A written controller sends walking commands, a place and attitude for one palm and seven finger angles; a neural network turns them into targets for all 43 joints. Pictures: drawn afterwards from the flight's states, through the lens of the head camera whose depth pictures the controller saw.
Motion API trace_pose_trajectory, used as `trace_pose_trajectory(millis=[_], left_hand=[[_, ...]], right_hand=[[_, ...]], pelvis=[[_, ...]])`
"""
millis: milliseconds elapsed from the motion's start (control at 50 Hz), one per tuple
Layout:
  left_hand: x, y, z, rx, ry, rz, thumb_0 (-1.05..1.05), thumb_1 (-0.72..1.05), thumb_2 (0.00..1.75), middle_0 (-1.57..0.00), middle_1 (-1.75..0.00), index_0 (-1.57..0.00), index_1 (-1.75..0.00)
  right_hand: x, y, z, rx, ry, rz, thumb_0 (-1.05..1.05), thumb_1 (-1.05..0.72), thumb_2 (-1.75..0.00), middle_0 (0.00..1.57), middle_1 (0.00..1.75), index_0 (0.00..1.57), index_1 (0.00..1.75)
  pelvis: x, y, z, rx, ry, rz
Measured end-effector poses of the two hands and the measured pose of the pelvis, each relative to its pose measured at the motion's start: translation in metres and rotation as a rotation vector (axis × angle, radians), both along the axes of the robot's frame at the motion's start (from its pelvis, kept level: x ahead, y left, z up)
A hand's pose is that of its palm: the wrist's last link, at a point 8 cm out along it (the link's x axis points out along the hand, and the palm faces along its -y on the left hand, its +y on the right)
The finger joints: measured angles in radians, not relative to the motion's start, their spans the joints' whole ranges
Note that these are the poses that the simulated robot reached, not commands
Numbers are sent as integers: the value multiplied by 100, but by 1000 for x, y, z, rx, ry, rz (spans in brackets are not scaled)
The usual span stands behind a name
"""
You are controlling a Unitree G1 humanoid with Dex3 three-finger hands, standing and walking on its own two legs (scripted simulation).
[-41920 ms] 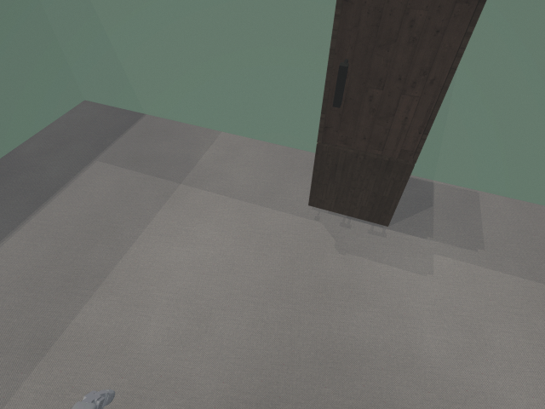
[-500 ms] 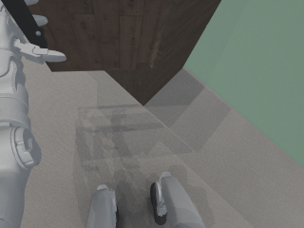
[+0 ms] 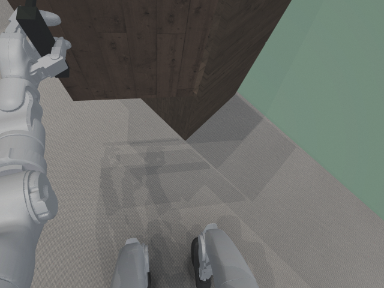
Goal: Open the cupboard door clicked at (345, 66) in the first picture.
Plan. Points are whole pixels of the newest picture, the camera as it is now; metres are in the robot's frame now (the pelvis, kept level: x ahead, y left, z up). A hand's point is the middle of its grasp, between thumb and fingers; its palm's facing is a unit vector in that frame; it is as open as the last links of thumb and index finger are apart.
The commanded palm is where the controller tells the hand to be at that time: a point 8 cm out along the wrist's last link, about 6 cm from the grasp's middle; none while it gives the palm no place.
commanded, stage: close the thumb around the handle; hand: left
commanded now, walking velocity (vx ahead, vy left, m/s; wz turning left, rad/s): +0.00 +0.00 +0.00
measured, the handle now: (48, 38) +0.59 +0.22 +0.04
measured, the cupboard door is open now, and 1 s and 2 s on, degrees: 51 90 95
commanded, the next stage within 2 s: pull the door open along its arc in 0.06 s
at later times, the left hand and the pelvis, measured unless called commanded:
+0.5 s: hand (60, 75) +0.51 +0.19 +0.04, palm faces -0.02 -1.00 -0.02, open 6.3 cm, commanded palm +0.45 +0.23 +0.04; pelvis +0.00 +0.01 +0.01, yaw -2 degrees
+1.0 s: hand (123, 151) +0.36 +0.09 +0.05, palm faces +0.38 -0.92 +0.02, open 6.7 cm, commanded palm +0.29 +0.16 +0.04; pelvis +0.01 -0.01 +0.02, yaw +1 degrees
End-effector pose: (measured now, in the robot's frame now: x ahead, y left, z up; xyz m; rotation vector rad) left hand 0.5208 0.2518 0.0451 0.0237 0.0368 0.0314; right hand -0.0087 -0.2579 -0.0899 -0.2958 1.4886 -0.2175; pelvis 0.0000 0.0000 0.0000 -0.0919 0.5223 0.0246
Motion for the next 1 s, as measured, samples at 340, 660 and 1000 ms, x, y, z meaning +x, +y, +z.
trace_pose_trajectory(millis=[340,660,1000], left_hand=[[-6,1,-1,-6,-12,-25,1,68,75,-35,-135,-33,-135],[-94,-27,-3,-56,-30,10,1,64,69,-32,-133,-34,-133],[-201,-122,2,-43,-28,360,2,60,68,-33,-130,-34,-131]], right_hand=[[-1,4,-4,12,-40,-36,0,-91,-90,21,30,20,30],[64,15,8,84,-237,0,0,-91,-90,21,30,20,30],[188,34,9,198,-536,206,0,-91,-90,20,30,20,30]], pelvis=[[-3,2,-1,8,-8,-28],[11,9,20,32,-67,-43],[12,-15,21,82,-149,-23]])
